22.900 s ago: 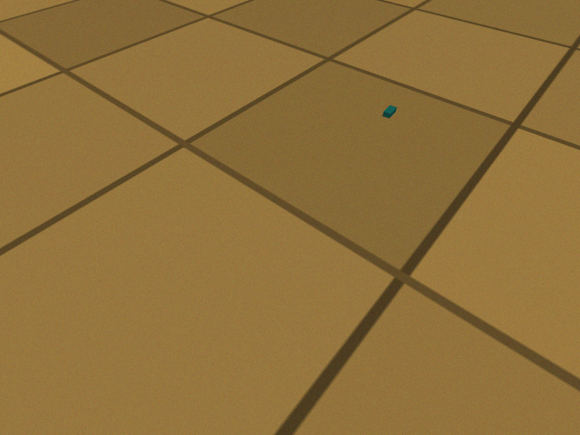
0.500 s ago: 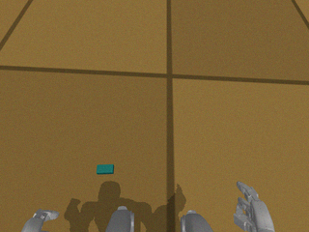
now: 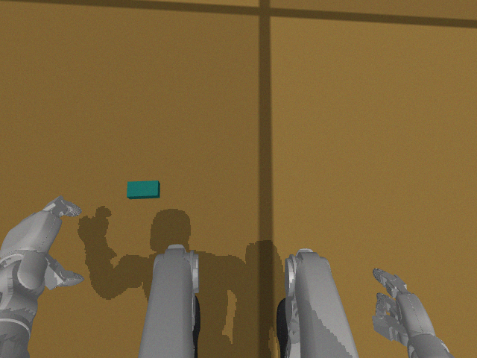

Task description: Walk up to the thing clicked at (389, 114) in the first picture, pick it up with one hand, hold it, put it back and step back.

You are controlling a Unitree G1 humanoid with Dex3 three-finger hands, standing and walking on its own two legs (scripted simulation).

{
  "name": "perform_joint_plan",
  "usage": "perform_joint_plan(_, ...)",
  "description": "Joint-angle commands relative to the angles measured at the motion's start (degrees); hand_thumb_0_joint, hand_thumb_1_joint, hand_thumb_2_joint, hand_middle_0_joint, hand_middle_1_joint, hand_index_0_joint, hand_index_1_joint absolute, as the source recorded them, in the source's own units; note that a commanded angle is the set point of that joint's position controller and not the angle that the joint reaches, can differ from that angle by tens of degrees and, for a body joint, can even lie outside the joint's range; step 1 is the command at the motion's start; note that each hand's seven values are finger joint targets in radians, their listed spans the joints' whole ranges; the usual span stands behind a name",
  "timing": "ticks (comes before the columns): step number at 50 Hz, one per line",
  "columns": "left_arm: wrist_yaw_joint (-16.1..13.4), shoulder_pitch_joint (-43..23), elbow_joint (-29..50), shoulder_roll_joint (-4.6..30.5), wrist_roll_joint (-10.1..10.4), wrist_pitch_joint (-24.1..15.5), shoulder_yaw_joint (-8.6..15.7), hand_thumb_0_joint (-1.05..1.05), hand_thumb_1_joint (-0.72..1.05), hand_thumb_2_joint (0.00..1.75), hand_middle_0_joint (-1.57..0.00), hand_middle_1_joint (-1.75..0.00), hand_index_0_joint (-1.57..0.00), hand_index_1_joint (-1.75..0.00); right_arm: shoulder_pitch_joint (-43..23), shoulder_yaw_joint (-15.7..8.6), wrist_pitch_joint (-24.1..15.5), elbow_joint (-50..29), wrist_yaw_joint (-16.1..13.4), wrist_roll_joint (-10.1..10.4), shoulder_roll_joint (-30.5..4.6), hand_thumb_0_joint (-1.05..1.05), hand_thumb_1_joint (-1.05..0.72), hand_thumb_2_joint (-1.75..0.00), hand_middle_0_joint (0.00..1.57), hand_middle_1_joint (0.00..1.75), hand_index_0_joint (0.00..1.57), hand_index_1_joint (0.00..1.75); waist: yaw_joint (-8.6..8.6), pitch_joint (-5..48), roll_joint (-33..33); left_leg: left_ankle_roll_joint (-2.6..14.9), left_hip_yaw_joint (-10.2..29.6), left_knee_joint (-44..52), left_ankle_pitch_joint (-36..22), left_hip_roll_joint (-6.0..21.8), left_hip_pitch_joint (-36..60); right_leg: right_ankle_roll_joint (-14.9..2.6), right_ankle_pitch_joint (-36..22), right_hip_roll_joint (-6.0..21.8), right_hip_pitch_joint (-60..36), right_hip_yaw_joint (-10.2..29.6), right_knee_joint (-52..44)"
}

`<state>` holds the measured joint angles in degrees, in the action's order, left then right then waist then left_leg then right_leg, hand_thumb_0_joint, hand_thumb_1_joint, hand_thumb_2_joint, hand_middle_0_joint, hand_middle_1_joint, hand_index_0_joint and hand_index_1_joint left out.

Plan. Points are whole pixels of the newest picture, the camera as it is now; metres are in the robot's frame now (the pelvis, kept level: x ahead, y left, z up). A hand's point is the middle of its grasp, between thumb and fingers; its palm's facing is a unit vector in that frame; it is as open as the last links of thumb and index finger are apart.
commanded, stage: rise first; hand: left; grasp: from above
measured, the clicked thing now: (143, 189) +0.50 +0.30 -0.47
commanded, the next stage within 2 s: none
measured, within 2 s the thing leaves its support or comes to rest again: neither
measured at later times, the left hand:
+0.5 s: hand (86, 210) +0.39 +0.36 -0.26, palm faces -0.45 -0.12 -0.88, open 12.9 cm
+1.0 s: hand (98, 198) +0.43 +0.36 -0.31, palm faces -0.44 -0.05 -0.90, open 12.7 cm
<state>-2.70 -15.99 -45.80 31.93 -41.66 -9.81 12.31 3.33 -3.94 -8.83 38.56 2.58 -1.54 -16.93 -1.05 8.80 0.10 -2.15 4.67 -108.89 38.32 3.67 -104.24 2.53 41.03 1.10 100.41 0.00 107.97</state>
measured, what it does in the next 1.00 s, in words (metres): lowers itself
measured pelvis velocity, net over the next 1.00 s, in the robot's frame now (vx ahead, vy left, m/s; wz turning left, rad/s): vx -0.02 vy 0.01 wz -0.11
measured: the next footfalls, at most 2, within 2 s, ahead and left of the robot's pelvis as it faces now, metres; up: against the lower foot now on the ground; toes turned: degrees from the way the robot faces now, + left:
none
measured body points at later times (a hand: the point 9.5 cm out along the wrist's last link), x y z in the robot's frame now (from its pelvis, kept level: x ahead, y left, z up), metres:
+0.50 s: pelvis -0.04 +0.01 -0.13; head +0.19 +0.06 +0.26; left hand +0.41 +0.36 -0.21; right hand +0.02 -0.28 -0.24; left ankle +0.07 +0.14 -0.46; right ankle +0.06 -0.14 -0.46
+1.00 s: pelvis -0.02 +0.01 -0.16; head +0.22 +0.08 +0.21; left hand +0.45 +0.36 -0.26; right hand +0.05 -0.27 -0.27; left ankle +0.07 +0.14 -0.46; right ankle +0.06 -0.14 -0.45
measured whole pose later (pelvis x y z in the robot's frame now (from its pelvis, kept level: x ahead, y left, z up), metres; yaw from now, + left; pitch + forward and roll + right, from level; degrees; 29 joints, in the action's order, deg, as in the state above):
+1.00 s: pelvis -0.02 +0.01 -0.16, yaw -6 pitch +32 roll -10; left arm -19.0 -50.4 -79.4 53.3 -75.6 -21.7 13.5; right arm 3.1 2.9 1.6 43.6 6.9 -11.1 -14.8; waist -10.0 0.9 -3.1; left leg -1.3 11.3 -139.1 38.4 1.9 -133.6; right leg 3.9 41.1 -1.6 126.0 -2.0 134.4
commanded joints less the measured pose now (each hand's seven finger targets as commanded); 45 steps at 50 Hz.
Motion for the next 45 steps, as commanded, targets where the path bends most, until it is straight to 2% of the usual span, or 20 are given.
perform_joint_plan(1, -2.3, -15.6, 2.1, 22.4, -5.4, -4.0, 5.6, 0.0, -0.39, 0.87, -0.24, -0.91, -0.24, -0.92, 8.5, -3.7, 0.0, -2.9, 0.5, -0.7, -10.2, 0.0, -0.9, -0.9, 0.2, 0.3, 0.2, 0.3, 0.16, 35.2, 5.2, 3.22, -3.1, 5.6, -15.1, -1.9, 21.4, -3.5, -15.9, -1.8, -10.5, -3.1, -8.3)
perform_joint_plan(2, -2.3, -17.1, 0.0, 22.2, -6.3, -4.8, 5.1, 0.0, -0.39, 0.88, -0.24, -0.91, -0.24, -0.91, 8.6, -3.5, 0.4, -2.6, 0.5, -0.9, -10.3, 0.0, -0.9, -0.9, 0.2, 0.3, 0.2, 0.3, -0.28, 34.7, 4.4, 3.29, -3.1, 4.7, -12.7, -1.9, 19.9, -3.49, -13.9, -2.0, -8.7, -3.5, -7.8)
perform_joint_plan(4, -2.4, -21.4, -1.8, 24.4, -8.5, -6.3, 4.8, 0.0, -0.37, 0.87, -0.26, -0.88, -0.26, -0.89, 9.1, -3.1, 1.1, -2.1, 0.6, -1.1, -10.3, 0.0, -0.89, -0.9, 0.2, 0.3, 0.2, 0.3, -0.73, 33.9, 5.0, 3.48, -3.7, 2.5, -9.0, -2.1, 15.9, -3.4, -10.9, -2.1, -7.3, -3.5, -7.0)
perform_joint_plan(6, -3.0, -23.5, -4.0, 27.6, -10.5, -7.6, 6.0, 0.0, -0.34, 0.85, -0.28, -0.86, -0.28, -0.87, 9.9, -2.6, 1.9, -1.7, 0.8, -1.4, -10.6, 0.0, -0.89, -0.9, 0.2, 0.3, 0.2, 0.3, -0.33, 35.3, 4.0, 3.67, -3.8, 0.7, -8.1, -2.2, 13.7, -3.37, -9.4, -2.3, -7.2, -3.9, -5.8)
perform_joint_plan(8, -3.7, -27.8, -4.7, 28.7, -12.1, -9.0, 5.2, 0.0, -0.32, 0.86, -0.24, -0.86, -0.24, -0.86, 9.7, -2.3, 2.7, -1.5, 1.1, -1.8, -11.0, 0.0, -0.87, -0.89, 0.2, 0.3, 0.2, 0.3, -1.52, 33.9, 5.9, 3.56, -3.2, -0.2, -5.1, -2.2, 12.5, -3.59, -6.4, -2.5, -3.2, -4.8, -3.9)
perform_joint_plan(10, -4.5, -30.7, -6.0, 30.8, -14.1, -10.4, 5.5, 0.0, -0.31, 0.86, -0.24, -0.84, -0.24, -0.84, 9.8, -2.0, 3.6, -0.9, 1.3, -2.1, -11.1, 0.0, -0.86, -0.89, 0.2, 0.3, 0.2, 0.3, -1.2, 33.6, 8.5, 3.34, -2.4, -0.5, -2.3, -2.1, 12.3, -3.86, -4.2, -2.7, 0.0, -5.7, -1.5)
perform_joint_plan(12, -5.5, -32.4, -8.2, 32.4, -15.9, -11.3, 6.2, 0.0, -0.3, 0.85, -0.25, -0.82, -0.25, -0.83, 10.0, -1.6, 4.5, -0.5, 1.5, -2.7, -11.7, 0.0, -0.85, -0.89, 0.2, 0.3, 0.2, 0.3, -2.05, 32.3, 9.3, 3.28, -1.3, -1.2, -0.9, -1.9, 11.9, -3.88, -3.5, -2.7, 2.8, -6.7, 0.7)
perform_joint_plan(14, -6.9, -34.3, -9.9, 34.5, -18.1, -12.0, 6.7, 0.0, -0.32, 0.87, -0.24, -0.8, -0.23, -0.81, 9.9, -1.2, 5.3, -0.2, 1.6, -3.1, -11.7, 0.0, -0.85, -0.89, 0.2, 0.3, 0.2, 0.3, -1.97, 31.5, 10.6, 3.32, -1.9, -2.7, -0.5, -2.3, 9.9, -4.07, -3.2, -2.8, 4.3, -6.7, 1.6)
perform_joint_plan(16, -8.1, -35.1, -11.9, 34.9, -20.0, -12.5, 6.8, 0.0, -0.3, 0.85, -0.26, -0.79, -0.25, -0.8, 10.8, -0.7, 6.2, 0.7, 1.8, -3.8, -11.7, 0.0, -0.86, -0.89, 0.2, 0.3, 0.2, 0.3, -2.19, 31.7, 10.9, 3.24, -1.7, -4.3, -2.6, -2.4, 9.8, -4.14, -4.6, -2.8, 5.6, -7.1, 3.4)
perform_joint_plan(17, -8.8, -36.3, -12.1, 36.6, -20.9, -12.8, 7.4, 0.0, -0.31, 0.85, -0.26, -0.77, -0.25, -0.78, 10.6, -0.6, 6.6, 0.9, 1.9, -4.1, -12.0, 0.0, -0.86, -0.89, 0.2, 0.3, 0.2, 0.3, -2.26, 31.7, 11.7, 3.31, -1.9, -5.1, -2.8, -2.5, 9.0, -4.18, -4.8, -2.8, 6.1, -7.1, 4.0)
perform_joint_plan(22, -11.1, -39.9, -16.5, 37.3, -25.1, -13.4, 6.1, 0.0, -0.28, 0.82, -0.29, -0.74, -0.28, -0.75, 11.0, -0.1, 8.2, 2.1, 2.4, -5.3, -12.4, 0.0, -0.88, -0.9, 0.2, 0.3, 0.2, 0.3, -3.67, 29.6, 12.7, 3.31, -1.4, -7.4, -2.5, -2.7, 7.2, -4.28, -5.0, -2.8, 10.0, -8.0, 6.6)
perform_joint_plan(25, -12.2, -43.2, -17.5, 37.4, -27.1, -13.9, 4.6, 0.0, -0.26, 0.79, -0.3, -0.73, -0.3, -0.73, 11.4, 0.1, 9.0, 2.8, 2.6, -6.2, -13.1, 0.0, -0.88, -0.9, 0.2, 0.3, 0.2, 0.3, -5.43, 30.2, 13.9, 3.21, -1.1, -9.2, -4.2, -2.6, 8.2, -4.23, -6.5, -2.8, 11.6, -8.4, 8.1)
perform_joint_plan(28, -13.7, -43.3, -19.5, 38.6, -29.0, -14.3, 5.0, 0.0, -0.25, 0.78, -0.32, -0.7, -0.31, -0.71, 11.2, 0.5, 9.7, 3.3, 2.9, -6.8, -13.2, 0.0, -0.88, -0.9, 0.2, 0.3, 0.2, 0.3, -5.05, 29.7, 14.1, 3.08, -0.9, -10.1, -3.8, -2.7, 7.5, -4.22, -6.3, -2.9, 12.6, -8.8, 9.1)
perform_joint_plan(29, -14.1, -43.8, -20.6, 38.8, -29.7, -14.4, 4.8, 0.0, -0.24, 0.77, -0.32, -0.7, -0.31, -0.71, 11.2, 0.6, 9.9, 3.6, 2.9, -7.2, -13.3, 0.0, -0.89, -0.9, 0.2, 0.3, 0.2, 0.3, -5.47, 29.2, 14.8, 2.99, -0.6, -10.2, -3.9, -2.6, 7.6, -4.23, -6.4, -2.9, 13.4, -9.2, 9.9)
perform_joint_plan(31, -15.0, -45.5, -20.1, 40.2, -30.9, -14.8, 5.2, 0.0, -0.24, 0.77, -0.33, -0.71, -0.32, -0.71, 11.2, 0.9, 10.3, 3.5, 3.0, -7.8, -13.3, 0.0, -0.89, -0.9, 0.2, 0.3, 0.2, 0.3, -5.68, 30.8, 15.4, 3.06, -1.0, -11.6, -5.2, -2.8, 7.3, -4.28, -7.4, -3.2, 13.0, -9.1, 10.3)
perform_joint_plan(33, -16.0, -45.8, -20.7, 39.1, -31.6, -14.8, 4.6, 0.0, -0.23, 0.76, -0.33, -0.7, -0.33, -0.7, 10.9, 0.8, 10.7, 3.9, 3.1, -8.2, -13.3, 0.0, -0.89, -0.9, 0.2, 0.3, 0.2, 0.3, -5.97, 30.7, 15.5, 3.03, -1.2, -12.5, -6.8, -2.7, 7.6, -4.15, -8.7, -3.2, 13.7, -9.2, 11.0)
perform_joint_plan(36, -17.4, -47.1, -22.7, 39.8, -32.7, -14.4, 4.6, 0.0, -0.25, 0.76, -0.32, -0.73, -0.32, -0.73, 11.3, 1.5, 10.8, 4.4, 3.2, -8.7, -13.2, 0.0, -0.9, -0.9, 0.2, 0.3, 0.2, 0.3, -6.76, 29.9, 15.9, 3.2, -1.3, -13.5, -8.0, -2.7, 6.9, -4.07, -9.7, -3.4, 13.5, -9.4, 11.4)
perform_joint_plan(37, -17.8, -46.7, -23.4, 39.7, -32.6, -14.0, 4.8, 0.0, -0.25, 0.76, -0.33, -0.72, -0.32, -0.72, 11.1, 1.5, 10.8, 4.6, 3.2, -8.8, -13.1, 0.0, -0.9, -0.9, 0.2, 0.3, 0.2, 0.3, -6.31, 30.4, 15.6, 3.22, -1.5, -13.8, -8.5, -2.7, 7.2, -4.11, -10.0, -3.4, 13.7, -9.4, 11.6)
perform_joint_plan(42, -19.0, -48.8, -24.2, 39.7, -32.7, -12.4, 4.4, 0.0, -0.28, 0.78, -0.31, -0.74, -0.3, -0.74, 10.9, 1.7, 10.8, 4.8, 3.4, -9.5, -13.3, 0.0, -0.9, -0.9, 0.2, 0.3, 0.2, 0.3, -7.35, 30.8, 16.4, 3.25, -1.1, -14.8, -9.3, -2.4, 7.0, -3.86, -11.1, -3.6, 14.5, -9.8, 12.9)
perform_joint_plan(45, -18.6, -49.9, -25.2, 39.6, -32.9, -11.9, 3.4, 0.0, -0.29, 0.79, -0.3, -0.76, -0.29, -0.76, 11.2, 2.2, 10.7, 4.7, 3.6, -9.9, -13.3, 0.0, -0.9, -0.9, 0.2, 0.3, 0.2, 0.3, -8.33, 30.3, 17.7, 3.27, -0.8, -15.5, -10.0, -2.3, 6.6, -3.81, -11.8, -3.6, 14.7, -10.0, 13.6)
